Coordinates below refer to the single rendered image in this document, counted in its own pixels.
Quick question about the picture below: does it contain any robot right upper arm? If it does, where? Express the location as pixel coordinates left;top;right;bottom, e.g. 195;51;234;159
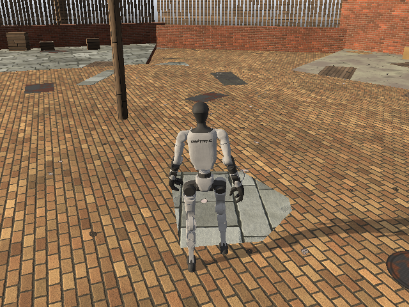
215;129;232;165

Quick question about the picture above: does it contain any right robot forearm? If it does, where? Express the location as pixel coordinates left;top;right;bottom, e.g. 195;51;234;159
227;155;242;187

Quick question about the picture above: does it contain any humanoid robot head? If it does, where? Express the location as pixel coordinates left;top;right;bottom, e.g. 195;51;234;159
190;102;213;133

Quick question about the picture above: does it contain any robot left hand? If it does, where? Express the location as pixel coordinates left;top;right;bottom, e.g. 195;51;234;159
169;178;183;191

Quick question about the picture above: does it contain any robot left upper arm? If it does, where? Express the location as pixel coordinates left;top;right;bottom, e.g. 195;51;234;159
173;130;189;165

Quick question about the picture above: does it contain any robot right shin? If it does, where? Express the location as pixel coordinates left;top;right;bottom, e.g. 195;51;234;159
217;203;227;246

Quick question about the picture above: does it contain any left robot forearm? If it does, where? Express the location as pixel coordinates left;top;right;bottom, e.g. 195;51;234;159
169;156;180;180

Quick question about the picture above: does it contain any robot right hand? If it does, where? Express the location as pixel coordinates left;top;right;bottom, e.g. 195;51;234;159
229;185;244;203

